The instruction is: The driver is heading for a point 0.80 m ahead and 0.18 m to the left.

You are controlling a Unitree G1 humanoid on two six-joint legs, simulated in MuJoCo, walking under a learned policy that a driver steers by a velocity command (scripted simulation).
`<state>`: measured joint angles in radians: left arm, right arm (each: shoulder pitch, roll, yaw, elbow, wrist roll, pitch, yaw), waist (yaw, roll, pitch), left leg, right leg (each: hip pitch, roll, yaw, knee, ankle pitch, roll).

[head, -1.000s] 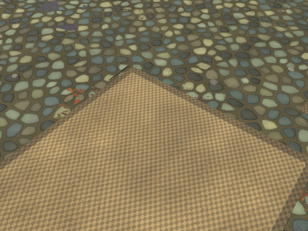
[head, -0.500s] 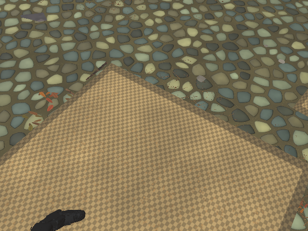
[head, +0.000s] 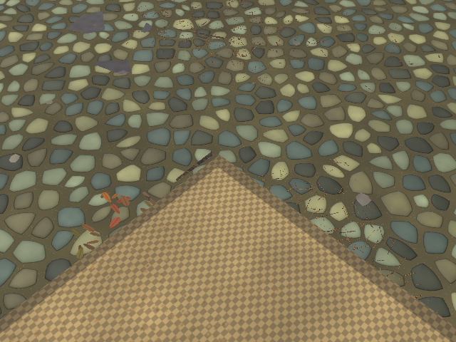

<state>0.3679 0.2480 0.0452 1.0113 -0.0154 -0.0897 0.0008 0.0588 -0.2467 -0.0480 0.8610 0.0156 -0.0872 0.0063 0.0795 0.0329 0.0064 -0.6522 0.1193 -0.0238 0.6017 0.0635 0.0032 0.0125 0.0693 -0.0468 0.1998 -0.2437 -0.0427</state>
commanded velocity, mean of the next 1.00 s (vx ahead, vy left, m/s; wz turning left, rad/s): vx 0.50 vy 0.00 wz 0.18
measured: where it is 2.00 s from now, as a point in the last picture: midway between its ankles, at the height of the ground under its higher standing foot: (229, 244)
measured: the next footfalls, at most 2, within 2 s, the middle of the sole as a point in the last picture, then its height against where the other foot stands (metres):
left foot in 0.10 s outside the picture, level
right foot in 0.66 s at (283, 318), level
